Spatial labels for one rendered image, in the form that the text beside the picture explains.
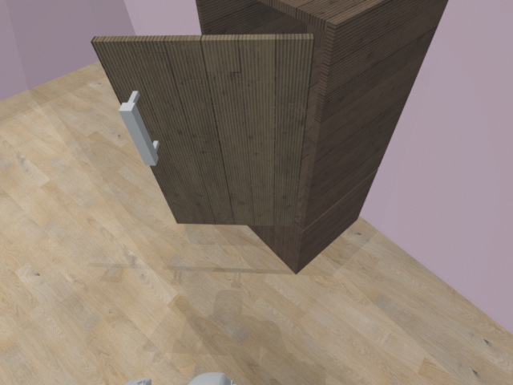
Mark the cupboard door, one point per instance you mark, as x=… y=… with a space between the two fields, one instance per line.
x=229 y=112

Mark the handle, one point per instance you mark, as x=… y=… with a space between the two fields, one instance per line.
x=135 y=125

